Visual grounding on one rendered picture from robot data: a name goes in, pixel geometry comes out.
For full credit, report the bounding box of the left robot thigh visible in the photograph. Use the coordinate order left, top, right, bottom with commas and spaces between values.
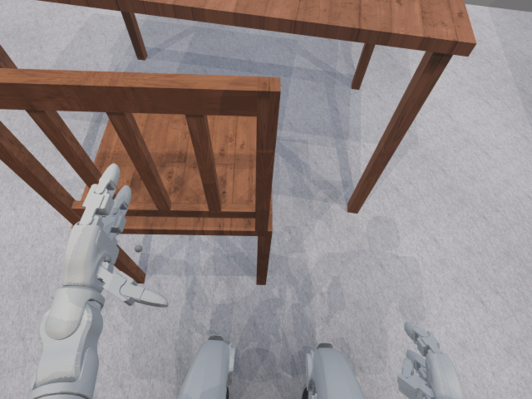
177, 340, 235, 399

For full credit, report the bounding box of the robot thigh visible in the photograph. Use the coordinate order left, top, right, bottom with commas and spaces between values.
177, 340, 235, 399
305, 347, 366, 399

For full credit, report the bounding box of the right robot thigh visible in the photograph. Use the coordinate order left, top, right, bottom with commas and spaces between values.
305, 347, 366, 399

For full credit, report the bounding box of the right robot hand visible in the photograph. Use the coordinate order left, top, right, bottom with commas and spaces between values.
397, 322, 466, 399

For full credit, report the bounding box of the robot left forearm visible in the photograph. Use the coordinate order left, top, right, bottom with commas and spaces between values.
26, 286, 105, 399

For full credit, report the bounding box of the left robot hand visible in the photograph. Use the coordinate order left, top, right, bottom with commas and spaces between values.
62, 163, 169, 308

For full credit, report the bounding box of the table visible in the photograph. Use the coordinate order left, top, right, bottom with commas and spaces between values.
0, 0, 476, 214

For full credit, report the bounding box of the chair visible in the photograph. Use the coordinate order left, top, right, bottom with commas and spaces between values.
0, 68, 281, 285

